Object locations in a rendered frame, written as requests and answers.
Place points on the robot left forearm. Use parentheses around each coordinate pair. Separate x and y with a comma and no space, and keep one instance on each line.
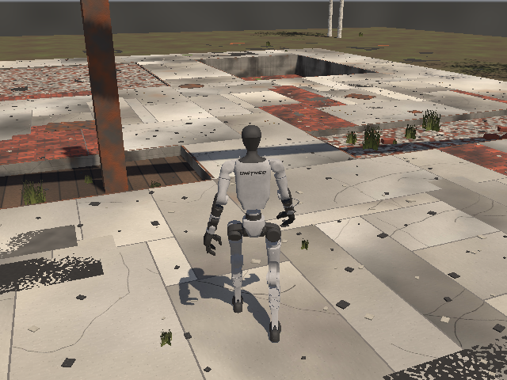
(214,216)

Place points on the left robot hand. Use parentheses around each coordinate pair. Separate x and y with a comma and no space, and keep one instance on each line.
(207,242)

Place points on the robot right forearm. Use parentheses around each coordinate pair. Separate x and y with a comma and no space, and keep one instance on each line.
(288,204)

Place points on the right robot hand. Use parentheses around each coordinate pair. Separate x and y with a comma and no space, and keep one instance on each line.
(284,214)

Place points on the robot left upper arm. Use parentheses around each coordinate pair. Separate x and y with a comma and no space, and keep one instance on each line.
(224,181)

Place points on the robot thigh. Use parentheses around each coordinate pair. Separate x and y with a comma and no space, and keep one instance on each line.
(235,233)
(273,244)

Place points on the left robot thigh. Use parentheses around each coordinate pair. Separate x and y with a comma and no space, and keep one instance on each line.
(235,233)

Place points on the robot right upper arm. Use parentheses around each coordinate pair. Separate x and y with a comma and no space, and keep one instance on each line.
(281,179)

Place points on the right robot thigh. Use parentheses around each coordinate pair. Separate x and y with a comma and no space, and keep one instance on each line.
(273,244)

